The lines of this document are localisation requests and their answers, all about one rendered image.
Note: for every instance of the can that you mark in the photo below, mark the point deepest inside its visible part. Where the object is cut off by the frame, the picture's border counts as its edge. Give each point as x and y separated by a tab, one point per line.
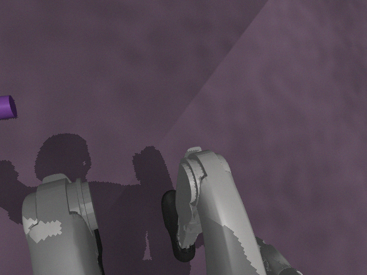
7	107

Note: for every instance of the right robot hand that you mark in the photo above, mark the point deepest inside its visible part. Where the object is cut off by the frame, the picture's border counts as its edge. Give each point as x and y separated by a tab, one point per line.
274	262

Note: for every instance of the right robot foot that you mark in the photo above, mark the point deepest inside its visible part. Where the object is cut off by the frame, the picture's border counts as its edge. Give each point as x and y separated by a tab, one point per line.
170	218

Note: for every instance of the left robot foot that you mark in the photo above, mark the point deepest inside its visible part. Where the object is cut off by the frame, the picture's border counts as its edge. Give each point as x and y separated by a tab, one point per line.
100	249

